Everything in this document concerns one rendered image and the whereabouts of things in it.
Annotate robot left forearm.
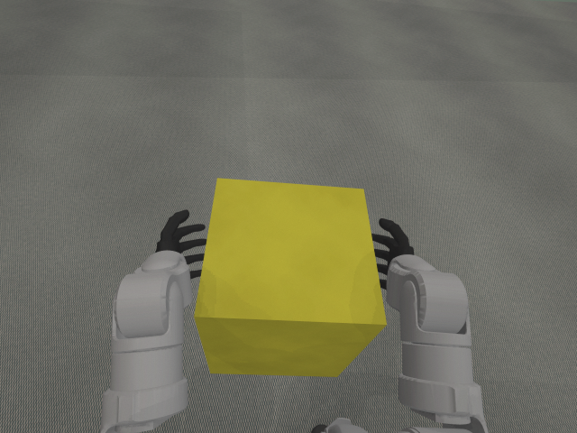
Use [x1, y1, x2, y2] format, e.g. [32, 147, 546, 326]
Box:
[99, 251, 193, 433]

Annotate right robot hand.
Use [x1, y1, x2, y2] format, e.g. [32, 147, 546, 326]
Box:
[371, 218, 414, 290]

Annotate right robot shin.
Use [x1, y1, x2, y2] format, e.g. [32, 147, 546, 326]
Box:
[326, 418, 352, 428]

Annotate robot right forearm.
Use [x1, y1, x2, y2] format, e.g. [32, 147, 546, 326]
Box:
[386, 254, 489, 433]

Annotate carton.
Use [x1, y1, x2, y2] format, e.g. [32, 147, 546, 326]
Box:
[194, 178, 387, 377]

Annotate left robot hand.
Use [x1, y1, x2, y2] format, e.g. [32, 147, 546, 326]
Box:
[155, 210, 206, 279]

